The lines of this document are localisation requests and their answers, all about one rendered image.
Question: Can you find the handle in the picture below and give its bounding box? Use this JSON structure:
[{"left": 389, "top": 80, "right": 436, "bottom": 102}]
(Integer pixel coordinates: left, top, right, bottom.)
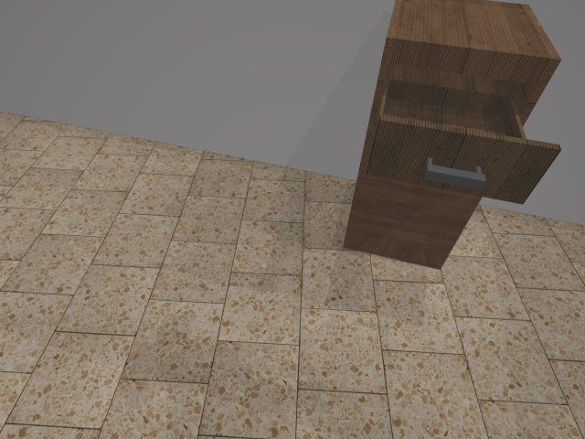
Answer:
[{"left": 424, "top": 157, "right": 486, "bottom": 190}]

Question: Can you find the drawer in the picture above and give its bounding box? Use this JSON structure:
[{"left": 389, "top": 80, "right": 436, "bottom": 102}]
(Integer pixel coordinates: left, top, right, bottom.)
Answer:
[{"left": 367, "top": 79, "right": 561, "bottom": 204}]

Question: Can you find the cabinet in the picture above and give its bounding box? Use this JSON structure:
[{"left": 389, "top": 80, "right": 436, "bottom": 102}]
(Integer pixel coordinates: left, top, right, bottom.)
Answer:
[{"left": 343, "top": 0, "right": 561, "bottom": 270}]

